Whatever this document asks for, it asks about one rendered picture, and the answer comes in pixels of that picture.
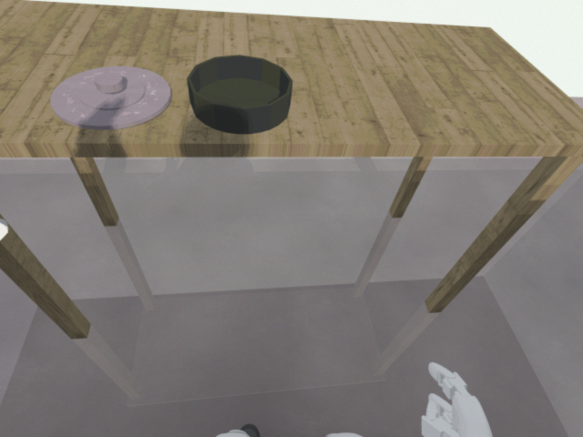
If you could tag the table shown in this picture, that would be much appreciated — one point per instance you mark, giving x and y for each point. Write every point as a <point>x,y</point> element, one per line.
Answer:
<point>360,88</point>

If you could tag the lid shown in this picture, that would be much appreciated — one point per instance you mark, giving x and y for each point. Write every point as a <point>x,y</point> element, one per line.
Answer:
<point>77,101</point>

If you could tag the pot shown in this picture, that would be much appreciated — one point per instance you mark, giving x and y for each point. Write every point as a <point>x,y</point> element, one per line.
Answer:
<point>240,94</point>

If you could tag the knob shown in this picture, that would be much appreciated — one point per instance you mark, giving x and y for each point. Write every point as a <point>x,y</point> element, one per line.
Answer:
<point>109,82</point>

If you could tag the right robot hand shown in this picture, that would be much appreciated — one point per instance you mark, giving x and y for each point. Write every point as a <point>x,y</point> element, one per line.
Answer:
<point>464,418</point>

